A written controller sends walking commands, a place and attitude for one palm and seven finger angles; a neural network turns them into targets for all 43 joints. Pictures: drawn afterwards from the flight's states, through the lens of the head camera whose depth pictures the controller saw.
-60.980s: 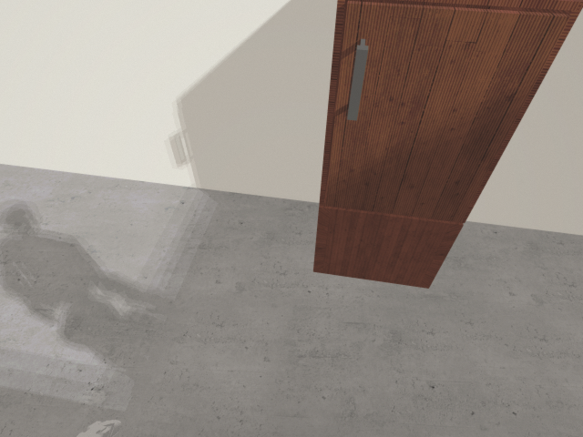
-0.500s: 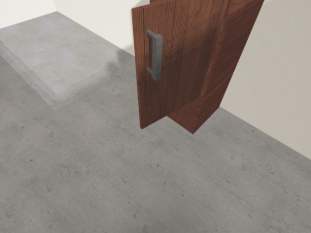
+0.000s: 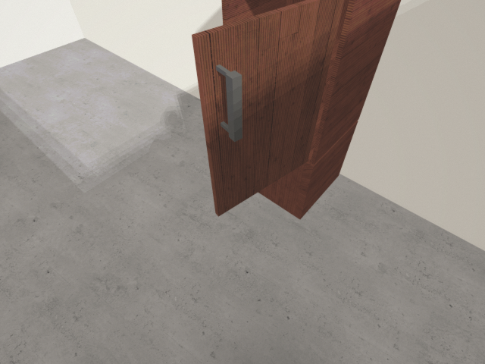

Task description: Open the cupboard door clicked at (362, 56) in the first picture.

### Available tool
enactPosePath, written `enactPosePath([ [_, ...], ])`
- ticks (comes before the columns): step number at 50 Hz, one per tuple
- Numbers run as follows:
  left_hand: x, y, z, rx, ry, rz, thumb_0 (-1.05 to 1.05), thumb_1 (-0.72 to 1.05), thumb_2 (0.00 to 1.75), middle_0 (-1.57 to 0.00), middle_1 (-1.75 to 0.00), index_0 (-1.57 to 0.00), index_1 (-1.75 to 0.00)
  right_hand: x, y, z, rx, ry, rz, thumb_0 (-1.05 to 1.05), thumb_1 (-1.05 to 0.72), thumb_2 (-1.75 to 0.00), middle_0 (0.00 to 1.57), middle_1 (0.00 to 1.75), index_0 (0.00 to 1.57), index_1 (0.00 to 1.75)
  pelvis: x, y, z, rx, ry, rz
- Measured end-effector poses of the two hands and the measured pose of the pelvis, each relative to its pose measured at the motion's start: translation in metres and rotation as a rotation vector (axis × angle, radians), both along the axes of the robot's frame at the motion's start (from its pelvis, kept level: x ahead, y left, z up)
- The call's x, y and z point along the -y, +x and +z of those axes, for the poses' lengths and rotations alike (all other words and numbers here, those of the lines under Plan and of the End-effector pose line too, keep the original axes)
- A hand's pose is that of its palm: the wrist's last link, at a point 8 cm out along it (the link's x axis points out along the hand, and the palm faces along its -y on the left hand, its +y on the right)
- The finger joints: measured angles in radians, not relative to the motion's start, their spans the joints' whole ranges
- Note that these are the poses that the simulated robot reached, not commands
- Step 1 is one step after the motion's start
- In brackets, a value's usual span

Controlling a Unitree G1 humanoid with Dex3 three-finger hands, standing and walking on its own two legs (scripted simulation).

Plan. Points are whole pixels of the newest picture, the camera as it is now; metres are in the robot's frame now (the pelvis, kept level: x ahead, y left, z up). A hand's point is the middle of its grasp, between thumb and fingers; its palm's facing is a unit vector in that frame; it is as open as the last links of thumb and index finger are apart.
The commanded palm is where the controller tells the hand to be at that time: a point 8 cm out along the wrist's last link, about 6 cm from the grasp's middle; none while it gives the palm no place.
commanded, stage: let the arm hang, fingers relaxed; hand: left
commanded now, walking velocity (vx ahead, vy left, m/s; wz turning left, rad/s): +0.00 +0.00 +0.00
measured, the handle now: (228, 104) +0.62 +0.07 +0.09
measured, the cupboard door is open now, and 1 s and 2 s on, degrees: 78 78 78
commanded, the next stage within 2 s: look to check the result in 0.08 s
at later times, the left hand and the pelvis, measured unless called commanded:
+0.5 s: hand out of the picture +0.07 +0.22 -0.16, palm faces +0.01 -0.95 -0.31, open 7.3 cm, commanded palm none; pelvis +0.02 -0.01 +0.00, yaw +0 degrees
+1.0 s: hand out of the picture +0.10 +0.21 -0.16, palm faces -0.01 -0.96 -0.29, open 7.3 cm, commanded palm none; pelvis +0.04 -0.02 +0.00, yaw -1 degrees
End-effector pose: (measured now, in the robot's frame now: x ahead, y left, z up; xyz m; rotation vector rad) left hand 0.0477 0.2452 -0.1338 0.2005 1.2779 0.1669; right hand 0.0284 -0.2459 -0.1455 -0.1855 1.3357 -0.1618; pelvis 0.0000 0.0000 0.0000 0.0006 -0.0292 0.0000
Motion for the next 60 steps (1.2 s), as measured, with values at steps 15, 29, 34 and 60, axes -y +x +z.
enactPosePath([
  [15,-0.013,0.010,0.007,-0.030,0.041,0.003,0.01,0.91,0.89,-0.21,-0.30,-0.21,-0.30,0.019,0.027,0.005,0.010,-0.032,0.015,0.00,-0.91,-0.90,0.20,0.30,0.20,0.30,0.004,0.015,0.002,-0.007,0.001,-0.001],
  [29,-0.020,0.022,0.012,-0.026,0.073,0.005,0.01,0.91,0.89,-0.20,-0.30,-0.21,-0.30,0.030,0.054,0.008,0.040,-0.046,0.029,0.00,-0.91,-0.90,0.20,0.30,0.20,0.30,0.009,0.027,0.003,-0.007,0.003,-0.002],
  [34,-0.016,0.030,0.012,-0.012,0.066,-0.003,0.01,0.91,0.89,-0.20,-0.30,-0.21,-0.30,0.033,0.060,0.010,0.050,-0.051,0.031,0.00,-0.91,-0.90,0.20,0.30,0.20,0.30,0.011,0.030,0.004,-0.007,0.004,-0.002],
  [60,-0.006,0.040,0.011,-0.011,0.059,-0.019,0.01,0.91,0.89,-0.21,-0.30,-0.21,-0.30,0.036,0.045,0.008,0.013,-0.045,0.006,0.00,-0.91,-0.90,0.20,0.30,0.20,0.30,0.017,0.035,0.004,-0.004,0.005,-0.013],
])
